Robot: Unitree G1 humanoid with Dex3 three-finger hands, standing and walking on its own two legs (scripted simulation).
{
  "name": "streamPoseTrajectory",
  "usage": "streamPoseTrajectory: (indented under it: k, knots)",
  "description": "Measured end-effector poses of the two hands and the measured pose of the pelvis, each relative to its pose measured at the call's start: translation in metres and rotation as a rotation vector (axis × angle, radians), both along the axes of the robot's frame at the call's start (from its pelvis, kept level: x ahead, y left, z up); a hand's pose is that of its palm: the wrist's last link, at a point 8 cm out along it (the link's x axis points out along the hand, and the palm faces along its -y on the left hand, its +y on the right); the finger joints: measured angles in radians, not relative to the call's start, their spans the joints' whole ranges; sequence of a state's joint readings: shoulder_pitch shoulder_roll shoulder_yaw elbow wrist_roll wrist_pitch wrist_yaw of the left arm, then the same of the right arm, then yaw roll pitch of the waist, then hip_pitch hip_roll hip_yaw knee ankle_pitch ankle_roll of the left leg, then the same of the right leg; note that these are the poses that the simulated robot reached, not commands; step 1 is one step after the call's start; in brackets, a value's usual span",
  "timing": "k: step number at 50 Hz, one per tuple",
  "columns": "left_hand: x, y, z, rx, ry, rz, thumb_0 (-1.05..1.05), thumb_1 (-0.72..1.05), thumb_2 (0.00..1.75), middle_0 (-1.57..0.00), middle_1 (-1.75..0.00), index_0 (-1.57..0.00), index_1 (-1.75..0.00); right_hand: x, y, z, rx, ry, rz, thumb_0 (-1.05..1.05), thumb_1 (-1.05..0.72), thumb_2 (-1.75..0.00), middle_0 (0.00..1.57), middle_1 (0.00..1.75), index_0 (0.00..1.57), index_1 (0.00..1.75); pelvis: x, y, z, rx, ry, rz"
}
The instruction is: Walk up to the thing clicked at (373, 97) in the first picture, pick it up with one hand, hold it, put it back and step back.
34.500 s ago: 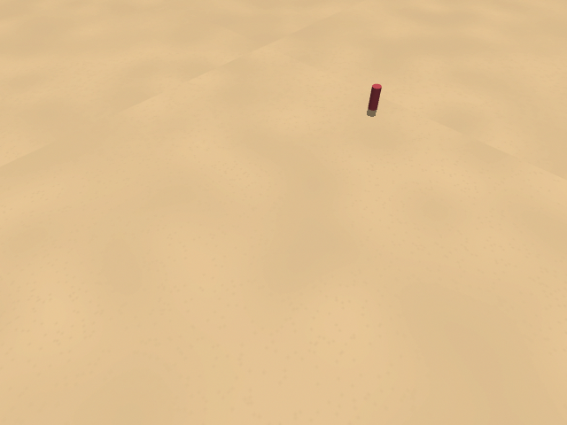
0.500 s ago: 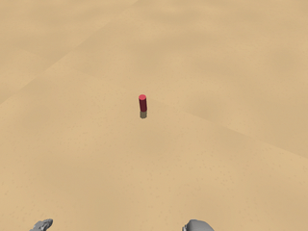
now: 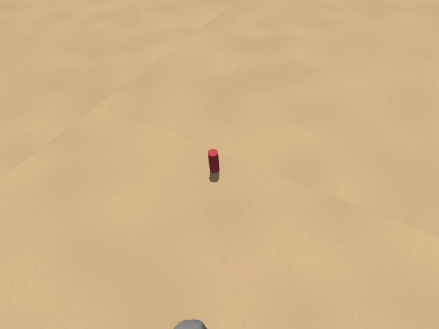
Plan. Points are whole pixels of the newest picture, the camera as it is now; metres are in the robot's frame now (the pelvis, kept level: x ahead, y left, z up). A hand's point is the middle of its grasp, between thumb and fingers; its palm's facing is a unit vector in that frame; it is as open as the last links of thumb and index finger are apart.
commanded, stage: step back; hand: left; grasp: from the side
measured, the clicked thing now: (213, 161) +1.07 +0.12 -0.70
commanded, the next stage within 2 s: stand in 0.40 s
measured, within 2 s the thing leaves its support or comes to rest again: neither
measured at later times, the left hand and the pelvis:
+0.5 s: hand out of the picture +0.14 +0.28 -0.15, palm faces -0.06 -0.93 -0.37, open 7.4 cm; pelvis +0.05 +0.02 +0.00, yaw -2 degrees
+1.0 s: hand out of the picture +0.15 +0.26 -0.14, palm faces -0.06 -0.94 -0.34, open 7.4 cm; pelvis +0.04 +0.01 +0.01, yaw -2 degrees
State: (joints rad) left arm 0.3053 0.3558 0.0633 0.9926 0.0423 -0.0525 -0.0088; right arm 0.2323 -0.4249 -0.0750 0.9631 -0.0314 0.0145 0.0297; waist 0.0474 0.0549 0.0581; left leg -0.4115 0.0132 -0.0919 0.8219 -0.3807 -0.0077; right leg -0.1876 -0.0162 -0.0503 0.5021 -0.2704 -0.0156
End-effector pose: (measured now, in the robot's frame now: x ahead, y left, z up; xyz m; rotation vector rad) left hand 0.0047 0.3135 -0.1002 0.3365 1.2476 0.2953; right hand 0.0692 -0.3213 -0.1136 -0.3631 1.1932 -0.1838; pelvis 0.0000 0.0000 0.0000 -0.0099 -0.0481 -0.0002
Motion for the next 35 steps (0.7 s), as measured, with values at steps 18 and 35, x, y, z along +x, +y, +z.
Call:
streamPoseTrajectory:
  k: [18,35]
  knots:
    - [0.114,0.029,-0.025,-0.036,-0.037,-0.092,0.0,0.9,0.9,-0.2,-0.3,-0.2,-0.3,0.057,0.057,-0.001,0.008,-0.066,-0.024,0.0,-0.9,-0.89,0.21,0.3,0.2,0.3,0.039,0.03,-0.009,0.008,0.033,-0.031]
    - [0.157,-0.007,-0.001,-0.05,-0.094,-0.139,0.0,0.9,0.9,-0.2,-0.3,-0.2,-0.3,0.061,0.038,-0.002,0.054,-0.03,-0.075,0.0,-0.91,-0.89,0.2,0.3,0.2,0.3,0.053,0.014,0.006,0.015,0.002,-0.028]
